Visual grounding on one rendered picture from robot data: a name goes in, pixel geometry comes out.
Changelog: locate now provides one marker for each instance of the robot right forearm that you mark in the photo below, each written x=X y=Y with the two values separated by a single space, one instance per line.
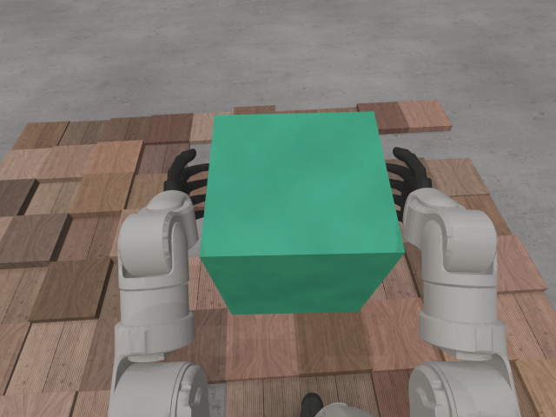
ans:
x=459 y=269

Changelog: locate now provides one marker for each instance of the carton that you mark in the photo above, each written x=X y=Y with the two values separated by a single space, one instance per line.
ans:
x=299 y=213

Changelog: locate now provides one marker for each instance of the left robot upper arm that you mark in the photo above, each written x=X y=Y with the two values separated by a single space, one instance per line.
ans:
x=161 y=389

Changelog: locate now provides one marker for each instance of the left robot hand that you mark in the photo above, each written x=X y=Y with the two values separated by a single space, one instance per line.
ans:
x=178 y=176

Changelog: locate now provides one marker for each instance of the right robot hand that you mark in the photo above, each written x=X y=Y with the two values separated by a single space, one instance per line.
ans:
x=415 y=177

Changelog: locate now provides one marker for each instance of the robot left forearm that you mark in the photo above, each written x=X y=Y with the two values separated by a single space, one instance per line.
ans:
x=153 y=271

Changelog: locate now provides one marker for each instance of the right robot foot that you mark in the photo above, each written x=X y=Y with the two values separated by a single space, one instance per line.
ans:
x=311 y=405

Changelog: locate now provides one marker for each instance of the right robot upper arm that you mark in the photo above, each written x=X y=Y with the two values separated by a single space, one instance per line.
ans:
x=460 y=389

